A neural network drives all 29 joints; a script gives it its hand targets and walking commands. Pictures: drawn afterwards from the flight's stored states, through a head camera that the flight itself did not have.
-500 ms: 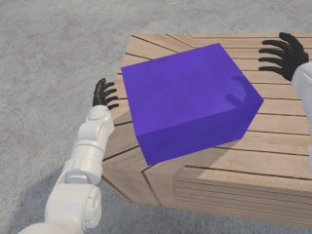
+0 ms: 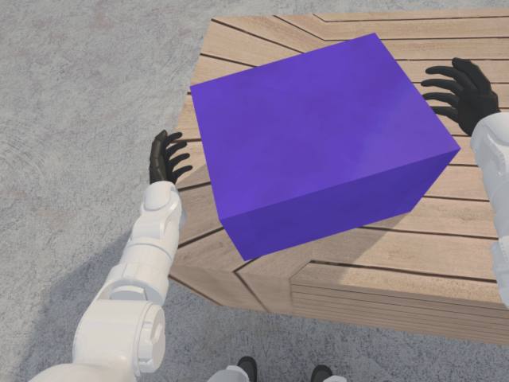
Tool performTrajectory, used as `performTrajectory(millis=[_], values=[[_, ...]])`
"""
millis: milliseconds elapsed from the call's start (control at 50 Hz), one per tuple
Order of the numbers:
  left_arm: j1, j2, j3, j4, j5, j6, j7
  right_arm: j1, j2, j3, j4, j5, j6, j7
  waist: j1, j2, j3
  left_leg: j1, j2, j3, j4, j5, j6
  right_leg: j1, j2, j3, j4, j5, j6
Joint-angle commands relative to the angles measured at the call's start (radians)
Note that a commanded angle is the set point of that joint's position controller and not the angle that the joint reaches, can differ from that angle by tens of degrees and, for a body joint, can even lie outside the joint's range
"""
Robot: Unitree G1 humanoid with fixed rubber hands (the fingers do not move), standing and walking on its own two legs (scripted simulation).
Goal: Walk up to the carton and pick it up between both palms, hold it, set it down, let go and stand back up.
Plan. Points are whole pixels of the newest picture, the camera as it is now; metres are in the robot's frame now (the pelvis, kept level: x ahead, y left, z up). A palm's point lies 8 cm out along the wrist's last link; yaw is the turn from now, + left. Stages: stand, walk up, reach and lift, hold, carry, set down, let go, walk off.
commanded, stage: reach and lift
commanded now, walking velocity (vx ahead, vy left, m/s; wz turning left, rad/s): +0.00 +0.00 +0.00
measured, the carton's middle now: (306, 152) +0.47 -0.01 +0.00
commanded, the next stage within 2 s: none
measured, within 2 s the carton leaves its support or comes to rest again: neither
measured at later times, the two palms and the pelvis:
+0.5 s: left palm (174, 179) +0.40 +0.20 +0.03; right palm (455, 118) +0.49 -0.22 +0.07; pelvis +0.00 +0.00 +0.00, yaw +0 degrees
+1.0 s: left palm (179, 179) +0.40 +0.19 +0.03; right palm (455, 117) +0.50 -0.22 +0.07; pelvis +0.00 +0.00 +0.00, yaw +0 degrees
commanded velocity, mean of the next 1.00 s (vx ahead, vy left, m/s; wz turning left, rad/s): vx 0.00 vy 0.00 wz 0.00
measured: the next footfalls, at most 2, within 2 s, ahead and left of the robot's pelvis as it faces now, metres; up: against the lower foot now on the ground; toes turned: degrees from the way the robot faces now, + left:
none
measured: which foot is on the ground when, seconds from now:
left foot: down 0.00-1.00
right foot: down 0.00-1.00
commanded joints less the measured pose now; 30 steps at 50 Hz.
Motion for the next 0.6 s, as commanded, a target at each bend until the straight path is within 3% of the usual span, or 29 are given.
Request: performTrajectory(millis=[0, 20, 60, 80, 100, 120, 140, 160, 180, 200, 220, 240, 260, 280, 300, 320, 340, 360, 380, 400, 420, 440, 460, 500, 520, 540, 560, 580], values=[[-0.425, 0.121, -0.011, -0.121, 0.009, -0.08, -0.019, -0.497, -0.126, -0.023, -0.008, 0.02, -0.073, -0.007, 0.14, -0.235, -0.789, 0.048, -0.034, 0.093, 0.052, 0.463, -0.007, 0.586, 0.08, 0.038, 0.021, 0.709, 0.072], [-0.435, 0.132, -0.017, -0.137, 0.006, -0.085, -0.015, -0.522, -0.171, -0.032, 0.001, 0.024, -0.072, -0.003, 0.123, -0.25, -0.746, 0.094, -0.025, 0.081, 0.052, 0.461, -0.013, 0.555, 0.09, 0.015, 0.016, 0.66, 0.074], [-0.488, 0.042, -0.051, -0.19, 0.017, -0.085, -0.008, -0.507, -0.09, -0.044, 0.02, 0.024, -0.068, -0.004, 0.115, -0.161, -0.771, 0.147, -0.023, 0.075, 0.047, 0.479, -0.018, 0.47, 0.092, 0.009, -0.011, 0.58, 0.05], [-0.433, 0.052, -0.077, -0.145, -0.004, -0.083, -0.017, -0.505, -0.117, -0.045, 0.0, 0.016, -0.07, 0.0, 0.122, -0.195, -0.739, 0.195, -0.017, 0.069, 0.059, 0.518, -0.022, 0.447, 0.099, 0.009, -0.018, 0.596, 0.053], [-0.463, 0.046, -0.052, -0.149, 0.01, -0.076, -0.022, -0.519, -0.105, -0.061, 0.001, -0.007, -0.076, -0.007, 0.097, -0.213, -0.719, 0.207, -0.019, 0.068, 0.062, 0.526, -0.025, 0.435, 0.098, 0.003, -0.02, 0.622, 0.058], [-0.452, 0.026, -0.057, -0.192, 0.008, -0.087, -0.013, -0.521, -0.103, -0.067, -0.034, -0.008, -0.084, -0.009, 0.115, -0.191, -0.817, 0.189, -0.022, 0.079, 0.073, 0.516, -0.023, 0.426, 0.1, 0.007, -0.019, 0.605, 0.049], [-0.401, 0.018, -0.055, -0.15, 0.023, -0.088, -0.014, -0.519, -0.098, -0.073, -0.037, -0.014, -0.096, -0.023, 0.122, -0.181, -0.786, 0.225, -0.022, 0.073, 0.071, 0.539, -0.021, 0.431, 0.097, 0.016, -0.031, 0.622, 0.053], [-0.452, 0.045, -0.041, -0.158, 0.024, -0.091, -0.017, -0.512, -0.116, -0.076, -0.011, -0.025, -0.099, -0.027, 0.102, -0.202, -0.766, 0.184, -0.023, 0.079, 0.078, 0.531, -0.017, 0.444, 0.091, 0.021, -0.019, 0.666, 0.066], [-0.456, 0.032, -0.03, -0.218, 0.033, -0.103, -0.014, -0.519, -0.091, -0.088, -0.062, -0.034, -0.101, -0.03, 0.114, -0.19, -0.836, 0.179, -0.028, 0.081, 0.077, 0.546, -0.019, 0.47, 0.096, 0.022, 0.0, 0.686, 0.066], [-0.427, 0.011, -0.069, -0.16, 0.013, -0.101, -0.024, -0.518, -0.081, -0.066, -0.018, -0.014, -0.1, -0.027, 0.112, -0.197, -0.773, 0.175, -0.025, 0.086, 0.077, 0.563, -0.023, 0.476, 0.094, 0.009, -0.005, 0.687, 0.066], [-0.425, 0.01, -0.028, -0.131, 0.034, -0.107, -0.027, -0.516, -0.044, -0.074, -0.051, -0.041, -0.105, -0.034, 0.118, -0.234, -0.774, 0.168, -0.023, 0.082, 0.071, 0.547, -0.013, 0.502, 0.087, 0.022, -0.008, 0.703, 0.076], [-0.474, -0.023, -0.053, -0.177, 0.031, -0.103, -0.024, -0.524, -0.029, -0.079, -0.036, -0.036, -0.099, -0.035, 0.107, -0.194, -0.767, 0.147, -0.019, 0.074, 0.062, 0.522, -0.019, 0.474, 0.077, 0.022, -0.006, 0.661, 0.07], [-0.426, -0.009, -0.034, -0.102, 0.043, -0.102, -0.035, -0.516, -0.002, -0.037, -0.036, -0.031, -0.094, -0.03, 0.129, -0.225, -0.724, 0.156, -0.027, 0.095, 0.056, 0.52, -0.003, 0.504, 0.084, 0.029, -0.013, 0.694, 0.078], [-0.46, -0.019, -0.042, -0.116, 0.038, -0.103, -0.031, -0.515, -0.004, -0.055, -0.042, -0.027, -0.091, -0.033, 0.115, -0.213, -0.732, 0.121, -0.029, 0.088, 0.054, 0.478, 0.002, 0.492, 0.078, 0.034, -0.014, 0.63, 0.079], [-0.466, -0.023, -0.037, -0.135, 0.05, -0.102, -0.033, -0.52, -0.006, -0.072, -0.051, -0.051, -0.092, -0.04, 0.105, -0.233, -0.719, 0.151, -0.02, 0.073, 0.046, 0.484, -0.002, 0.512, 0.079, 0.025, -0.011, 0.662, 0.078], [-0.427, -0.022, 0.012, -0.106, 0.063, -0.101, -0.034, -0.518, 0.018, -0.052, -0.05, -0.05, -0.09, -0.039, 0.133, -0.265, -0.709, 0.124, -0.024, 0.083, 0.045, 0.482, 0.005, 0.512, 0.075, 0.037, -0.009, 0.683, 0.087], [-0.47, -0.022, -0.006, -0.147, 0.072, -0.097, -0.022, -0.527, -0.006, -0.089, -0.008, -0.058, -0.083, -0.035, 0.1, -0.203, -0.746, 0.158, -0.024, 0.084, 0.035, 0.477, -0.007, 0.472, 0.094, 0.023, -0.033, 0.606, 0.071], [-0.447, -0.016, -0.011, -0.139, 0.064, -0.106, -0.032, -0.523, 0.016, -0.098, -0.042, -0.073, -0.1, -0.043, 0.095, -0.218, -0.751, 0.148, -0.024, 0.087, 0.039, 0.465, -0.001, 0.49, 0.082, 0.033, -0.018, 0.663, 0.077], [-0.472, -0.058, -0.042, -0.145, 0.05, -0.11, -0.028, -0.53, 0.022, -0.088, -0.033, -0.066, -0.096, -0.035, 0.097, -0.216, -0.751, 0.153, -0.026, 0.086, 0.036, 0.471, -0.003, 0.484, 0.089, 0.021, -0.033, 0.609, 0.069], [-0.458, -0.05, -0.029, -0.14, 0.071, -0.11, -0.023, -0.516, 0.016, -0.082, -0.034, -0.055, -0.099, -0.03, 0.123, -0.18, -0.732, 0.178, -0.028, 0.084, 0.038, 0.492, -0.008, 0.462, 0.091, 0.024, -0.031, 0.6, 0.066], [-0.48, -0.06, -0.059, -0.116, 0.057, -0.099, -0.028, -0.546, 0.01, -0.108, -0.01, -0.07, -0.086, -0.03, 0.091, -0.204, -0.693, 0.185, -0.019, 0.073, 0.036, 0.463, -0.001, 0.415, 0.087, 0.013, -0.043, 0.546, 0.069], [-0.47, -0.048, -0.016, -0.146, 0.068, -0.103, -0.022, -0.56, 0.03, -0.102, -0.067, -0.086, -0.09, -0.034, 0.13, -0.226, -0.748, 0.161, -0.024, 0.089, 0.028, 0.497, 0.003, 0.466, 0.088, 0.025, -0.038, 0.618, 0.071], [-0.476, -0.051, -0.012, -0.144, 0.074, -0.111, -0.032, -0.539, 0.037, -0.124, -0.073, -0.101, -0.089, -0.04, 0.101, -0.214, -0.719, 0.165, -0.026, 0.084, 0.038, 0.452, 0.004, 0.462, 0.08, 0.025, -0.043, 0.572, 0.072], [-0.499, -0.031, 0.006, -0.15, 0.093, -0.099, -0.012, -0.542, 0.031, -0.15, -0.029, -0.124, -0.081, -0.051, 0.088, -0.197, -0.723, 0.153, -0.027, 0.083, 0.024, 0.406, 0.002, 0.463, 0.082, 0.03, -0.058, 0.495, 0.06], [-0.472, -0.071, -0.016, -0.158, 0.083, -0.109, -0.015, -0.512, 0.043, -0.131, -0.029, -0.112, -0.083, -0.045, 0.094, -0.197, -0.719, 0.191, -0.02, 0.084, 0.025, 0.426, -0.001, 0.434, 0.088, 0.014, -0.051, 0.514, 0.061], [-0.484, -0.084, -0.001, -0.15, 0.08, -0.106, -0.017, -0.544, 0.072, -0.124, -0.084, -0.116, -0.081, -0.05, 0.108, -0.236, -0.72, 0.173, -0.024, 0.084, 0.038, 0.463, 0.005, 0.454, 0.079, 0.027, -0.04, 0.585, 0.068], [-0.471, -0.099, 0.024, -0.166, 0.097, -0.115, -0.026, -0.514, 0.099, -0.095, -0.05, -0.106, -0.073, -0.041, 0.116, -0.261, -0.71, 0.161, -0.024, 0.089, 0.029, 0.469, 0.011, 0.489, 0.084, 0.029, -0.027, 0.608, 0.079], [-0.452, -0.106, -0.002, -0.139, 0.092, -0.117, -0.028, -0.536, 0.103, -0.114, -0.081, -0.119, -0.089, -0.045, 0.116, -0.245, -0.712, 0.148, -0.025, 0.08, 0.029, 0.467, 0.013, 0.502, 0.079, 0.027, -0.028, 0.637, 0.078]])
